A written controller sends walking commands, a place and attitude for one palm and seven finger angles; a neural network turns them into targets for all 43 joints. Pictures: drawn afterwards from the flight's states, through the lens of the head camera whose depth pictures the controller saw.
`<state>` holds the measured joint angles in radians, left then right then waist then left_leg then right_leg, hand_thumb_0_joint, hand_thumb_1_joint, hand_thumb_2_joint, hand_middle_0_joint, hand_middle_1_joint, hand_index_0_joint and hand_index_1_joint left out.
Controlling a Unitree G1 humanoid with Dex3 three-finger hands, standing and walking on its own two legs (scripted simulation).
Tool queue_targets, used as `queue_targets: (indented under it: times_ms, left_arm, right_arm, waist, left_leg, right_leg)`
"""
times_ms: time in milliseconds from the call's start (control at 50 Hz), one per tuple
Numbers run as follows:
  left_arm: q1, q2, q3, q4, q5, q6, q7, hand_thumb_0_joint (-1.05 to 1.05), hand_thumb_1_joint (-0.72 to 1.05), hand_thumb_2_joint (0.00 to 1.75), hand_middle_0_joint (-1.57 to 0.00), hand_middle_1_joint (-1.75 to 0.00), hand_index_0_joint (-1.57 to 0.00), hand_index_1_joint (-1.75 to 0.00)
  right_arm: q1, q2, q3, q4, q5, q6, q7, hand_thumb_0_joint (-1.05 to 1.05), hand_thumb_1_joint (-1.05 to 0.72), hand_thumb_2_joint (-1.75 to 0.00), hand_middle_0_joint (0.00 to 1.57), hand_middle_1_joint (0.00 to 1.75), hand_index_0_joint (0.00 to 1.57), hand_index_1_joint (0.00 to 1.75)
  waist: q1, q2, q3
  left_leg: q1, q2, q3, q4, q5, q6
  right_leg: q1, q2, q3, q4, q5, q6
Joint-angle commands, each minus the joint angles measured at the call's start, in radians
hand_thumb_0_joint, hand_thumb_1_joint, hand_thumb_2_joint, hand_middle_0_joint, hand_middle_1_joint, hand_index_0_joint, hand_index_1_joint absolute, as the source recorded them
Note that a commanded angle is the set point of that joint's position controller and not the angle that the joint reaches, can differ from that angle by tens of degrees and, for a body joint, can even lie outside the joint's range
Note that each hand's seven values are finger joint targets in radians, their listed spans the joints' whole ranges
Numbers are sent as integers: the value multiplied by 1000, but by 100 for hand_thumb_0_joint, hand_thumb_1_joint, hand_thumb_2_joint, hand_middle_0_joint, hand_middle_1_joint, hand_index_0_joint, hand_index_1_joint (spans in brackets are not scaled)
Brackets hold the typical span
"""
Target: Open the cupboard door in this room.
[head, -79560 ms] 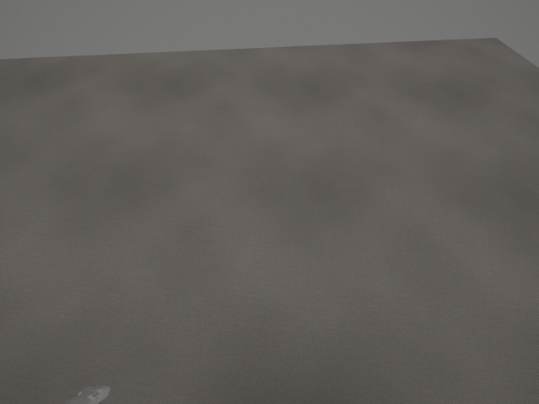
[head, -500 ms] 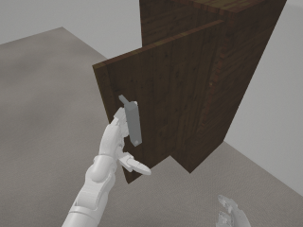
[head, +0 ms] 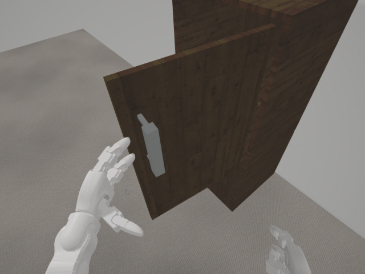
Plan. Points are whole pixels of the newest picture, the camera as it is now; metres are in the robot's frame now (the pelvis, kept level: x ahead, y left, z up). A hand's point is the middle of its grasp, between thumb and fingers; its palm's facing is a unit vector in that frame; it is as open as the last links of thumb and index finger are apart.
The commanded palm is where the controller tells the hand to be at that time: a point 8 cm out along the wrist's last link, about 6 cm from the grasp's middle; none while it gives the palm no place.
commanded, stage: slide the hand sideways off the handle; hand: left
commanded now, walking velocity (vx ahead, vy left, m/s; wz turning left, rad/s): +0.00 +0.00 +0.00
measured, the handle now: (150, 145) +0.37 +0.10 +0.10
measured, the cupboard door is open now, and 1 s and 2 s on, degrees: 82 82 82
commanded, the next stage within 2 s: draw the hand back to the body in 0.28 s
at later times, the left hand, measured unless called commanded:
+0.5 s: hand (108, 199) +0.24 +0.16 +0.09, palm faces -0.12 -0.99 -0.04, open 16.4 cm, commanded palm +0.21 +0.22 +0.10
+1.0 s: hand (62, 201) +0.22 +0.22 +0.13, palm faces +0.15 -0.96 -0.22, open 15.6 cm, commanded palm +0.18 +0.27 +0.14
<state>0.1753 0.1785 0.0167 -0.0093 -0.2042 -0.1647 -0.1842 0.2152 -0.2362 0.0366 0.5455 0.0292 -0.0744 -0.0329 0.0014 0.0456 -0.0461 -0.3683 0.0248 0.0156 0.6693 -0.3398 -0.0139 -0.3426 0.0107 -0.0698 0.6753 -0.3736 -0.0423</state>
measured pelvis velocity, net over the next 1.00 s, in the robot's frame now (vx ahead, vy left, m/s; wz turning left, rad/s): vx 0.00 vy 0.02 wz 0.01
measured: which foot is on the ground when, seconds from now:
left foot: down 0.00-1.00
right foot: down 0.00-1.00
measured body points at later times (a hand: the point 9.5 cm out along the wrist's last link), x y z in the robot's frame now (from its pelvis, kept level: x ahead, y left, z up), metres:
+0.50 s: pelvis +0.00 +0.01 -0.01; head +0.01 +0.00 +0.44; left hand +0.24 +0.21 +0.10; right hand +0.18 -0.21 -0.08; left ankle +0.00 +0.13 -0.72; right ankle -0.01 -0.09 -0.72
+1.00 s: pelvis +0.00 +0.02 +0.01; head -0.01 +0.01 +0.46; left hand +0.20 +0.27 +0.14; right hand +0.20 -0.20 -0.05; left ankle +0.00 +0.13 -0.72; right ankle -0.01 -0.09 -0.72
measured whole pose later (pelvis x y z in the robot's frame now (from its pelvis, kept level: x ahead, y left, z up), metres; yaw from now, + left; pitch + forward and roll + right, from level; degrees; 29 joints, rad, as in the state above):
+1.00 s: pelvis +0.00 +0.02 +0.01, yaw +0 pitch -1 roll -1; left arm 0.39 0.29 0.17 -0.31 -0.16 -0.05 -0.07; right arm 0.21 -0.24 0.05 0.58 0.02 -0.19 -0.09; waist 0.04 0.05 -0.03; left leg -0.27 0.01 0.01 0.61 -0.32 0.01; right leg -0.22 0.00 -0.07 0.56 -0.32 -0.01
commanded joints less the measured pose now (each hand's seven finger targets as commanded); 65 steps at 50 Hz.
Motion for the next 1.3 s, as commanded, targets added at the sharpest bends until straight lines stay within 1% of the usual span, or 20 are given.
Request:
queue_targets:
  times_ms: [0, 100, 140, 180, 220, 240, 280, 320, 360, 420, 480, 520, 760, 860, 880, 900, 940, 980, 1080, 1280]
  left_arm:
    - [-161, 116, 104, -244, -35, -76, -23, 0, -50, 30, -15, -30, -15, -30]
    - [-100, 144, 132, -250, -58, -84, -66, 0, -50, 30, -15, -30, -15, -30]
    - [-65, 150, 137, -275, -66, -86, -84, 0, -50, 30, -15, -30, -15, -30]
    - [-57, 138, 123, -287, -75, -84, -98, 0, -50, 30, -15, -30, -15, -30]
    - [-53, 182, 164, -264, -78, -80, -99, 0, -50, 30, -15, -30, -15, -30]
    - [-85, 146, 131, -285, -80, -81, -103, 0, -50, 30, -15, -30, -15, -30]
    - [-80, 130, 108, -307, -81, -81, -104, 0, -50, 30, -15, -30, -15, -30]
    - [-112, 156, 117, -291, -72, -79, -94, 0, -50, 30, -15, -30, -15, -30]
    - [-116, 118, 83, -299, -65, -76, -83, 0, -50, 30, -15, -30, -15, -30]
    - [-77, 188, 143, -338, -54, -65, -63, 0, -50, 30, -15, -30, -15, -30]
    - [15, 180, 172, -357, -64, -41, -60, 0, -50, 30, -15, -30, -15, -30]
    - [24, 184, 177, -359, -68, -22, -59, 0, -50, 30, -15, -30, -15, -30]
    - [22, 232, 251, -410, -122, 39, -125, 0, -50, 30, -15, -30, -15, -30]
    - [18, 255, 280, -442, -134, 60, -149, 0, -32, 37, -16, -30, -16, -30]
    - [-19, 334, 287, -575, 19, 33, 37, 0, -29, 39, -16, -30, -16, -30]
    - [103, 233, 240, -500, 37, 50, 116, 0, -26, 40, -16, -30, -16, -30]
    - [192, 198, 199, -496, 83, 63, 200, 0, -18, 43, -16, -30, -16, -30]
    - [138, 233, 216, -555, 115, 54, 250, 0, -12, 47, -16, -30, -16, -30]
    - [136, 266, 251, -576, 153, 34, 308, 0, 6, 54, -17, -30, -17, -30]
    - [199, 281, 310, -561, 157, 30, 320, 0, 41, 69, -18, -30, -18, -30]
  right_arm:
    - [-95, -93, -39, -164, 4, -66, -12, 0, -90, -90, 20, 30, 20, 30]
    - [-81, -105, -42, -163, 5, -89, -20, 0, -90, -90, 20, 30, 20, 30]
    - [-83, -106, -40, -169, 6, -94, -19, 0, -90, -90, 20, 30, 20, 30]
    - [-85, -107, -40, -174, 9, -103, -22, 0, -90, -90, 20, 30, 20, 30]
    - [-76, -117, -42, -161, 8, -107, -28, 0, -90, -90, 20, 30, 20, 30]
    - [-83, -111, -39, -168, 8, -112, -27, 0, -90, -90, 20, 30, 20, 30]
    - [-83, -111, -40, -173, 10, -126, -29, 0, -90, -90, 20, 30, 20, 30]
    - [-74, -119, -40, -158, 10, -133, -33, 0, -90, -90, 20, 30, 20, 30]
    - [-78, -110, -39, -164, 12, -142, -33, 0, -90, -90, 20, 30, 20, 30]
    - [-76, -116, -37, -163, 8, -148, -32, 0, -90, -90, 20, 30, 20, 30]
    - [-88, -104, -32, -175, 13, -146, -28, 0, -90, -90, 20, 30, 20, 30]
    - [-90, -108, -29, -174, 13, -145, -27, 0, -90, -90, 20, 30, 20, 30]
    - [-106, -119, -24, -160, 22, -177, -49, 0, -90, -90, 20, 30, 20, 30]
    - [-118, -121, -21, -156, 25, -202, -56, 0, -90, -90, 20, 30, 20, 30]
    - [-133, -98, -28, -146, 0, -188, -70, 0, -90, -90, 20, 30, 20, 30]
    - [-118, -89, -22, -134, -12, -181, -73, 0, -90, -90, 20, 30, 20, 30]
    - [-123, -89, -23, -121, -14, -156, -68, 0, -90, -90, 20, 30, 20, 30]
    - [-130, -93, -23, -112, -18, -137, -64, 0, -90, -90, 20, 30, 20, 30]
    - [-139, -90, -28, -89, -30, -124, -64, 0, -90, -90, 20, 30, 20, 30]
    - [-151, -94, -40, -72, -32, -93, -43, 0, -90, -90, 20, 30, 20, 30]
  waist:
    - [5, -67, -164]
    - [4, -85, -178]
    - [13, -49, -190]
    - [7, -45, -163]
    - [1, -74, -143]
    - [-4, -61, -147]
    - [-3, -33, -154]
    - [-13, -62, -141]
    - [-9, -36, -144]
    - [14, -36, -188]
    - [34, -21, -187]
    - [27, -53, -152]
    - [21, -30, -95]
    - [32, 7, -112]
    - [63, -8, -65]
    - [43, -35, -10]
    - [43, -61, 13]
    - [40, 25, -1]
    - [45, 31, -38]
    - [59, -12, -29]
  left_leg:
    - [56, -45, -5, -43, 195, 40]
    - [48, -45, -14, -27, 211, 41]
    - [45, -46, -13, -24, 228, 40]
    - [45, -46, -17, -22, 220, 40]
    - [26, -42, -19, -14, 202, 40]
    - [29, -45, -23, -19, 193, 40]
    - [45, -43, -28, -17, 187, 40]
    - [37, -40, -33, -14, 168, 41]
    - [47, -38, -40, -26, 145, 38]
    - [61, -35, -43, -34, 186, 40]
    - [69, -33, -32, -50, 221, 35]
    - [58, -30, -33, -56, 214, 37]
    - [92, -31, -38, -84, 175, 40]
    - [127, -33, -45, -102, 189, 41]
    - [122, -23, -31, -144, 174, 39]
    - [126, -21, -28, -164, 146, 34]
    - [145, -11, -20, -191, 153, 37]
    - [176, -11, -17, -225, 150, 33]
    - [247, -5, -16, -276, 217, 34]
    - [287, 4, -13, -304, 373, 28]
  right_leg:
    - [63, -13, 67, -106, 370, 41]
    - [65, -15, 67, -93, 399, 46]
    - [77, -18, 66, -83, 419, 43]
    - [48, -13, 56, -81, 393, 41]
    - [38, -13, 63, -90, 357, 42]
    - [28, -13, 57, -88, 339, 42]
    - [6, -8, 45, -80, 315, 37]
    - [-8, -7, 47, -85, 272, 36]
    - [-28, -4, 30, -77, 233, 33]
    - [15, -5, 28, -70, 270, 27]
    - [49, -3, 19, -70, 318, 26]
    - [49, -2, 14, -82, 309, 28]
    - [48, 2, 18, -144, 256, 33]
    - [70, 3, 12, -155, 261, 30]
    - [86, -10, 51, -221, 230, 26]
    - [77, -16, 43, -244, 196, 27]
    - [106, -19, 45, -269, 193, 31]
    - [136, -21, 45, -283, 183, 25]
    - [203, -18, 39, -307, 230, 21]
    - [276, -11, 34, -321, 355, 23]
